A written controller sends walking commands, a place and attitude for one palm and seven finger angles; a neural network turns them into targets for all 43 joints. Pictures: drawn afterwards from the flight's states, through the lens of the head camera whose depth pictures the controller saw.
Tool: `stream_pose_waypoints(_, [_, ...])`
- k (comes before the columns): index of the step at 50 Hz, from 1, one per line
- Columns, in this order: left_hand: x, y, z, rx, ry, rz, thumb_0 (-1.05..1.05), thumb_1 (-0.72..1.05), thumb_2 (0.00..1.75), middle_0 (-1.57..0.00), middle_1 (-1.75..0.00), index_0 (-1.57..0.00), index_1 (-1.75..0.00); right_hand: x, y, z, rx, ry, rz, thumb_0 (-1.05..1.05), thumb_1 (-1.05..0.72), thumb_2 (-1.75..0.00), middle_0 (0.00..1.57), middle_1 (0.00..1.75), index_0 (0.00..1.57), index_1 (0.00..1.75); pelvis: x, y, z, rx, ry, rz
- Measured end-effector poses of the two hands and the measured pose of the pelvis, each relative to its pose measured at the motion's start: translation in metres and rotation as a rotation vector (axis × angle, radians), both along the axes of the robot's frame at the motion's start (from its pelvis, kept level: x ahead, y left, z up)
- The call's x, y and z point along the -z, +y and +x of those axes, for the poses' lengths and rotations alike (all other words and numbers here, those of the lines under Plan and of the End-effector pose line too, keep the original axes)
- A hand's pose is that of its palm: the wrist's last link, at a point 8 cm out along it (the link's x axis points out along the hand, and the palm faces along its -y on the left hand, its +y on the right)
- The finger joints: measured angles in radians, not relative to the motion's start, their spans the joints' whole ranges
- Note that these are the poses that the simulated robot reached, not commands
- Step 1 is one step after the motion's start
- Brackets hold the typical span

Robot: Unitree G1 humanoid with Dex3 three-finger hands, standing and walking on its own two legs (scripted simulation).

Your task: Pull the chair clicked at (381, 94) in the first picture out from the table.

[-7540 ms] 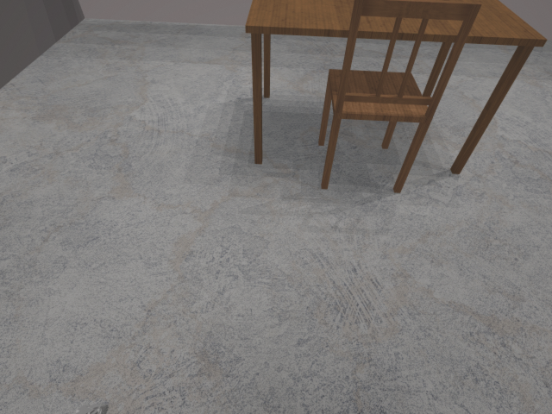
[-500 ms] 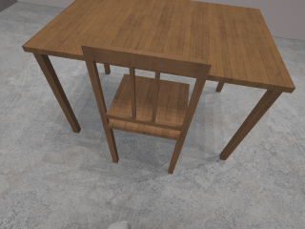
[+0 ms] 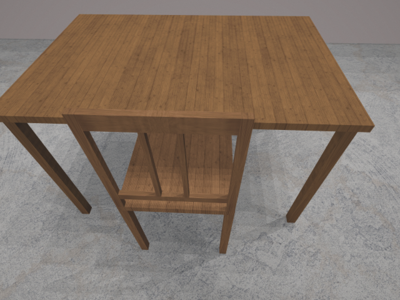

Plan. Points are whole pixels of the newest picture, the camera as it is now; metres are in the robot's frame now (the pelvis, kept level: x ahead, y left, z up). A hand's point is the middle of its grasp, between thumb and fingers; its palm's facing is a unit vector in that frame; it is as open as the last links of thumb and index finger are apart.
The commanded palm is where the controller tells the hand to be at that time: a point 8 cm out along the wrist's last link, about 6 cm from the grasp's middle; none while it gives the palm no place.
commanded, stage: come to a stop and stand still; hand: left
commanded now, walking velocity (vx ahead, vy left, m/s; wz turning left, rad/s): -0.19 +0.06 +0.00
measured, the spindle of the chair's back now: (151, 167) +0.46 +0.15 -0.07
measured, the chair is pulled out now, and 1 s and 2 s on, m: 0.00 0.00 0.00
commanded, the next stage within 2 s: look again from close up in 1.02 s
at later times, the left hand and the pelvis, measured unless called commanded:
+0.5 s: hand out of the picture -0.03 +0.19 -0.17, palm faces +0.01 -0.97 -0.24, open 7.4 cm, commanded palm none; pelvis -0.05 +0.01 +0.01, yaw -1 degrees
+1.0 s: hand out of the picture -0.10 +0.12 -0.16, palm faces +0.04 -0.99 -0.15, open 7.4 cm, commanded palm none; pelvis -0.07 -0.03 +0.01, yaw +0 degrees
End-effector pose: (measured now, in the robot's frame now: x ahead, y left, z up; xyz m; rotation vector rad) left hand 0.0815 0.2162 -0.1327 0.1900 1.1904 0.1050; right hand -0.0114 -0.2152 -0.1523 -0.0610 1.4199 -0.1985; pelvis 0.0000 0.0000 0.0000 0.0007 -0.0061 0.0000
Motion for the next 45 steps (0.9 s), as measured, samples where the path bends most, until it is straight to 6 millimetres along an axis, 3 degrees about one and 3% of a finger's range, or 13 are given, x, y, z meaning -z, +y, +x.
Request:
stream_pose_waypoints(7, [0.015, 0.016, -0.015, -0.048, 0.039, -0.028, 0.0, 0.91, 0.9, -0.2, -0.3, -0.2, -0.3, -0.011, 0.009, -0.006, -0.011, 0.021, -0.047, 0.0, -0.91, -0.9, 0.2, 0.3, 0.2, 0.3, 0.001, 0.014, -0.012, 0.005, -0.007, 0.001])
stream_pose_waypoints(14, [0.01, 0.04, -0.05, -0.083, 0.111, 0.004, 0.0, 0.91, 0.9, -0.2, -0.3, -0.2, -0.3, -0.02, 0.019, -0.008, -0.042, -0.018, -0.066, 0.0, -0.91, -0.9, 0.2, 0.3, 0.2, 0.3, -0.006, 0.021, -0.025, 0.009, -0.011, -0.003])
stream_pose_waypoints(19, [0.005, 0.042, -0.079, -0.085, 0.154, 0.025, 0.0, 0.91, 0.9, -0.2, -0.3, -0.19, -0.29, -0.018, 0.011, -0.012, -0.048, -0.034, -0.064, 0.01, -0.93, -0.9, 0.2, 0.3, 0.2, 0.3, -0.008, 0.019, -0.035, 0.015, -0.015, 0.003])
stream_pose_waypoints(31, [-0.002, 0.0, -0.143, -0.07, 0.216, 0.005, 0.0, 0.91, 0.9, -0.2, -0.3, -0.2, -0.29, -0.012, -0.011, -0.039, -0.041, -0.052, -0.015, 0.01, -0.92, -0.9, 0.2, 0.3, 0.2, 0.3, -0.011, -0.003, -0.059, 0.016, -0.031, 0.013])
stream_pose_waypoints(45, [0.003, -0.041, -0.179, -0.1, 0.261, -0.058, 0.0, 0.9, 0.9, -0.2, -0.3, -0.2, -0.3, -0.013, -0.012, -0.092, -0.03, 0.062, 0.016, 0.0, -0.91, -0.9, 0.19, 0.3, 0.2, 0.3, -0.012, -0.022, -0.068, 0.008, -0.024, 0.011])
